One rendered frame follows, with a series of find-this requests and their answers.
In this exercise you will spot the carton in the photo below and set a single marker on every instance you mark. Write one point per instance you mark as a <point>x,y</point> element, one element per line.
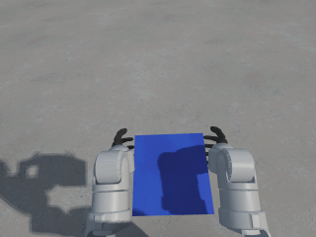
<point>170,175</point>

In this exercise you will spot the right robot forearm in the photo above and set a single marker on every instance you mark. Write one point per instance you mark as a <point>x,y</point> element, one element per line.
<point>240,209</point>

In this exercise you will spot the robot right hand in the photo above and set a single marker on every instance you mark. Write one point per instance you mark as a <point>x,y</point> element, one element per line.
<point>220,138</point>

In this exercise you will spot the robot left hand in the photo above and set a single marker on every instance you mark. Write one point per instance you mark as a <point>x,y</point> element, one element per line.
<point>118,140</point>

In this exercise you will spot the left robot forearm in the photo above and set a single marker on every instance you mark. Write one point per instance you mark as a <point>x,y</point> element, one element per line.
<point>109,209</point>

